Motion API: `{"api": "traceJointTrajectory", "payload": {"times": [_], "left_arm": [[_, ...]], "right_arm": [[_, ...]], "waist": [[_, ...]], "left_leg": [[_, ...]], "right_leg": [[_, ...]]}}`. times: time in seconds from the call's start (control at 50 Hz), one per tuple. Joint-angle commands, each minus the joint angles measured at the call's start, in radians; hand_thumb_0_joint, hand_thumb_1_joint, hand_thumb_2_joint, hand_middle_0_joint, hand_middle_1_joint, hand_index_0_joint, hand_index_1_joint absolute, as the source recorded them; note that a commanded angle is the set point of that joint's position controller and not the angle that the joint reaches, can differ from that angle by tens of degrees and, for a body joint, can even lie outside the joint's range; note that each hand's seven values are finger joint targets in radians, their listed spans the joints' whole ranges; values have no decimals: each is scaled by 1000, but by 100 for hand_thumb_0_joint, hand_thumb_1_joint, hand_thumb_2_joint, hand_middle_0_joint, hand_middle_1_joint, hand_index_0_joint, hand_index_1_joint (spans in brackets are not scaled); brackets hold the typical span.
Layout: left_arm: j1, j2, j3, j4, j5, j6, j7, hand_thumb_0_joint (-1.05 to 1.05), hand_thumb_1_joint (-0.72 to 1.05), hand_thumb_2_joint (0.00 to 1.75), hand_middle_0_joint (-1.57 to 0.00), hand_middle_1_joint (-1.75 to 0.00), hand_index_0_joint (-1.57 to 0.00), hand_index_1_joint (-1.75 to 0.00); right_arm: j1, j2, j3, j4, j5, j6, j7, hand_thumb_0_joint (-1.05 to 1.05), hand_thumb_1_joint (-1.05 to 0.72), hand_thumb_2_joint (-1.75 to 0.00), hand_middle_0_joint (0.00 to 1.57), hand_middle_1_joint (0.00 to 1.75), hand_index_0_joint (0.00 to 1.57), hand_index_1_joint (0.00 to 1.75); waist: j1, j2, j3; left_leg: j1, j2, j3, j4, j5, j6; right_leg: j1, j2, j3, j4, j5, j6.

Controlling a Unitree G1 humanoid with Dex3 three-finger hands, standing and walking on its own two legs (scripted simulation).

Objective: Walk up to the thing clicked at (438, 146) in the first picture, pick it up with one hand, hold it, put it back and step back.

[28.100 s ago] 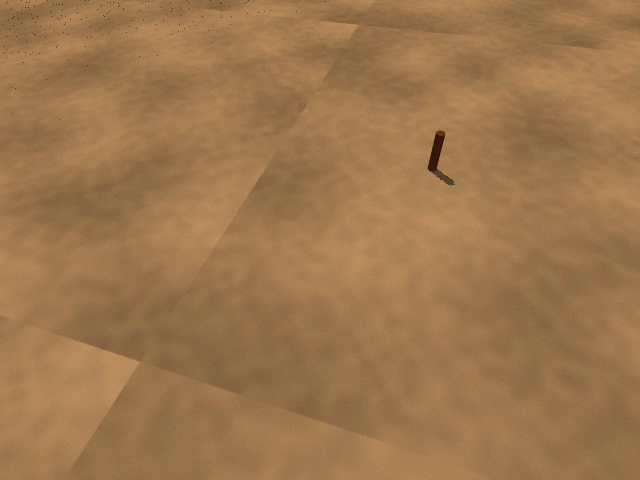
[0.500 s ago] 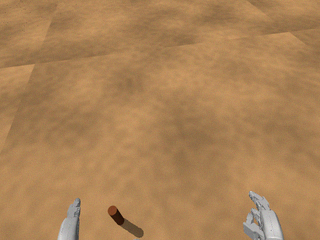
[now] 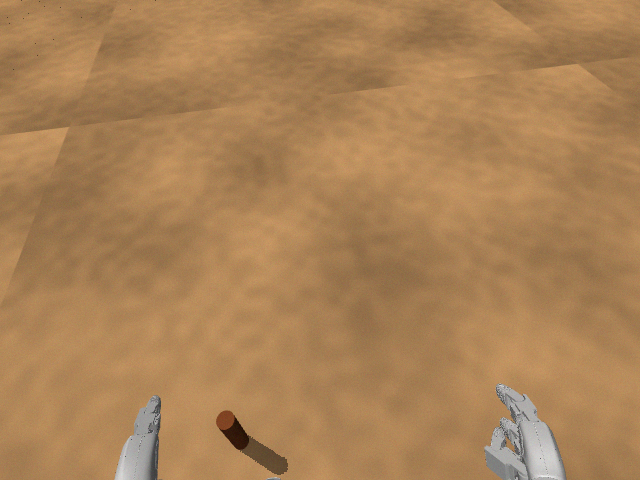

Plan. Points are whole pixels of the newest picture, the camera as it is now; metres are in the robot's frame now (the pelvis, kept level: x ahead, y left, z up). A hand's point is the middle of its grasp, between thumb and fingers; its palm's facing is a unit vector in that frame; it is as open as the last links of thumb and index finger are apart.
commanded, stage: home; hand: left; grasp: from the side
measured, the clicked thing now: (233, 431) +0.35 +0.26 -0.62
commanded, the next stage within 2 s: stand in 0.04 s
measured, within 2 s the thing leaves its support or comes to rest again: neither
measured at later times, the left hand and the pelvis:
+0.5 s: hand out of the picture +0.15 +0.20 -0.09, palm faces -0.03 -0.94 -0.33, open 11.6 cm; pelvis -0.01 +0.00 +0.01, yaw +0 degrees
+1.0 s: hand out of the picture +0.03 +0.26 -0.11, palm faces -0.02 -0.94 -0.34, open 7.4 cm; pelvis -0.02 +0.01 +0.05, yaw +0 degrees
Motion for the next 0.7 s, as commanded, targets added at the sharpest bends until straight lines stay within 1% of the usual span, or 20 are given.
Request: {"api": "traceJointTrajectory", "payload": {"times": [0.0, 0.1, 0.12, 0.16, 0.18, 0.22, 0.26, 0.28, 0.34, 0.36, 0.38, 0.4, 0.42, 0.48, 0.5, 0.54, 0.58, 0.62, 0.64, 0.68], "left_arm": [[-23, 102, 59, -194, 6, -51, 14, 0, -58, 4, -5, -5, -5, -5], [-21, 89, 47, -180, 7, -49, 15, 0, -58, 4, -5, -5, -5, -5], [-28, 105, 58, -189, 7, -49, 17, 0, -58, 4, -5, -5, -5, -5], [-21, 96, 49, -181, 6, -47, 14, 0, -42, 20, -20, -21, -20, -21], [-23, 87, 40, -185, 5, -47, 14, 0, -34, 28, -20, -29, -20, -29], [-9, 103, 59, -196, 6, -51, 15, 0, -18, 44, -20, -30, -20, -30], [-13, 96, 50, -189, 8, -46, 14, 0, -2, 60, -20, -30, -20, -30], [-14, 96, 48, -193, 6, -46, 14, 0, 6, 68, -20, -30, -20, -30], [-27, 91, 49, -181, 7, -44, 15, 0, 30, 90, -20, -30, -20, -30], [-176, 243, 94, 170, 97, -167, -34, 0, 38, 90, -20, -30, -20, -30], [-147, 255, 103, 250, 103, -215, -61, 0, 46, 90, -20, -30, -20, -30], [-145, 270, 97, 283, 94, -245, -77, 0, 54, 90, -20, -30, -20, -30], [-148, 275, 88, 329, 81, -267, -87, 0, 62, 90, -20, -30, -20, -30], [-215, 265, 81, 443, 51, -289, -104, 0, 86, 90, -20, -30, -20, -30], [-215, 272, 77, 480, 50, -292, -103, 0, 90, 90, -20, -30, -20, -30], [-249, 275, 76, 553, 48, -296, -103, 0, 90, 90, -20, -30, -20, -30], [-244, 281, 75, 618, 47, -305, -103, 0, 90, 90, -20, -30, -20, -30], [-261, 291, 74, 672, 45, -310, -102, 0, 90, 90, -20, -30, -20, -30], [-271, 289, 73, 695, 40, -309, -102, 0, 90, 90, -20, -30, -20, -30], [-255, 283, 67, 753, 39, -306, -103, 0, 90, 90, -20, -30, -20, -30]], "right_arm": [[-61, -123, -57, -154, -4, -61, -11, 0, -90, -90, 20, 30, 20, 30], [-58, -119, -54, -152, -5, -65, -11, 0, -90, -90, 20, 30, 20, 30], [-59, -120, -53, -151, -5, -64, -12, 0, -90, -90, 20, 30, 20, 30], [-57, -122, -54, -153, -5, -64, -14, 0, -90, -90, 20, 30, 20, 30], [-57, -120, -53, -153, -4, -65, -12, 0, -90, -90, 20, 30, 20, 30], [-56, -120, -55, -155, -5, -61, -15, 0, -90, -90, 20, 30, 20, 30], [-52, -124, -57, -151, -6, -62, -14, 0, -90, -90, 20, 30, 20, 30], [-55, -119, -54, -150, -6, -61, -13, 0, -90, -90, 20, 30, 20, 30], [-53, -120, -55, -145, -6, -60, -14, 0, -90, -90, 20, 30, 20, 30], [-109, -262, -87, 63, -113, 8, 46, 0, -90, -90, 20, 30, 20, 30], [-91, -255, -98, 101, -121, 34, 79, 0, -90, -90, 20, 30, 20, 30], [-94, -265, -107, 102, -111, 49, 94, 0, -90, -90, 20, 30, 20, 30], [-96, -256, -106, 120, -92, 54, 110, 0, -90, -90, 20, 30, 20, 30], [-106, -242, -102, 171, -61, 57, 146, 0, -90, -90, 20, 30, 20, 30], [-118, -243, -107, 185, -60, 60, 152, 0, -90, -90, 20, 30, 20, 30], [-123, -249, -106, 226, -65, 62, 158, 0, -90, -90, 20, 30, 20, 30], [-143, -253, -108, 256, -63, 68, 161, 0, -90, -90, 20, 30, 20, 30], [-127, -248, -104, 294, -61, 73, 164, 0, -90, -90, 20, 30, 20, 30], [-116, -258, -104, 312, -60, 74, 163, 0, -90, -90, 20, 30, 20, 30], [-138, -267, -102, 342, -58, 79, 165, 0, -90, -90, 20, 30, 20, 30]], "waist": [[4, -8, -118], [4, -5, -101], [8, 22, -102], [-1, -3, -98], [0, -9, -91], [5, 2, -125], [2, -26, -129], [4, 1, -119], [-2, 0, -106], [42, -90, 33], [35, -112, -42], [23, -85, -50], [25, -66, -42], [32, -49, -35], [35, -57, -14], [31, -14, 14], [39, -20, 31], [30, -41, 61], [25, -13, 66], [38, 8, 95]], "left_leg": [[122, -33, 27, -144, 219, 22], [120, -30, 23, -150, 219, 20], [117, -33, 25, -152, 212, 19], [115, -32, 25, -145, 221, 21], [116, -31, 25, -147, 217, 21], [128, -34, 30, -133, 255, 21], [127, -33, 28, -127, 283, 23], [125, -35, 31, -127, 285, 22], [129, -31, 29, -138, 260, 21], [142, 2, -17, -170, 371, 59], [201, 4, 4, -158, 402, 80], [212, -1, -14, -163, 387, 91], [229, -3, -20, -191, 371, 91], [283, -4, -26, -249, 319, 85], [283, -7, -30, -267, 272, 84], [307, 9, -50, -328, 259, 87], [305, 8, -44, -347, 259, 83], [325, 7, -39, -381, 273, 74], [333, 17, -51, -421, 248, 73], [320, 34, -79, -487, 178, 71]], "right_leg": [[24, 39, -32, -145, 220, -23], [16, 43, -38, -133, 213, -24], [14, 41, -35, -135, 208, -26], [15, 40, -35, -141, 219, -22], [12, 41, -35, -137, 215, -22], [27, 38, -29, -139, 255, -22], [43, 37, -30, -131, 286, -21], [37, 35, -27, -134, 292, -20], [21, 39, -31, -132, 260, -22], [140, -49, 69, -180, 323, -88], [175, -64, 89, -169, 391, -110], [171, -68, 112, -182, 397, -118], [190, -74, 122, -189, 373, -120], [194, -74, 110, -220, 329, -98], [184, -80, 113, -259, 278, -96], [184, -67, 97, -265, 258, -82], [230, -76, 98, -310, 272, -77], [239, -83, 109, -347, 279, -76], [248, -76, 98, -356, 256, -69], [287, -68, 82, -392, 222, -63]]}}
